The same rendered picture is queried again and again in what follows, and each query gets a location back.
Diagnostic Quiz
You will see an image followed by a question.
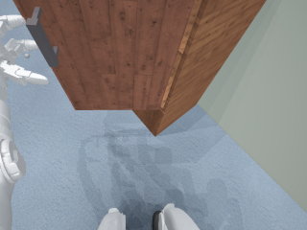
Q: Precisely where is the left robot forearm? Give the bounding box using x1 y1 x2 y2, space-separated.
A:
0 75 14 142

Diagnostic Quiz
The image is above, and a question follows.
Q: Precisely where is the handle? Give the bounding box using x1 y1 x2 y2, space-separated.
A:
25 7 59 67

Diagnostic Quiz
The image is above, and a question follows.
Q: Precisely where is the robot left hand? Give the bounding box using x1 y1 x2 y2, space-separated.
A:
0 14 49 86

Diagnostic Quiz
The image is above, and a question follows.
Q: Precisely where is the right robot shin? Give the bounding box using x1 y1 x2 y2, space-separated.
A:
158 203 175 230

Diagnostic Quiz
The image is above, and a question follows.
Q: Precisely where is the cupboard door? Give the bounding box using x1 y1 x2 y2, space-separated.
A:
12 0 195 110

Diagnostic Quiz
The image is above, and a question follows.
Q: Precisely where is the left robot shin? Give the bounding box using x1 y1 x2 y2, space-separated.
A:
108 208 120 213

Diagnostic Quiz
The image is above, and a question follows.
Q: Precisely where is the robot shin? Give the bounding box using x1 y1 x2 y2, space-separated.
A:
108 208 120 213
158 203 175 230

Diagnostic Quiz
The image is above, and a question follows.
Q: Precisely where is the robot left upper arm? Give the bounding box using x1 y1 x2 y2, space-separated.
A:
0 139 27 230

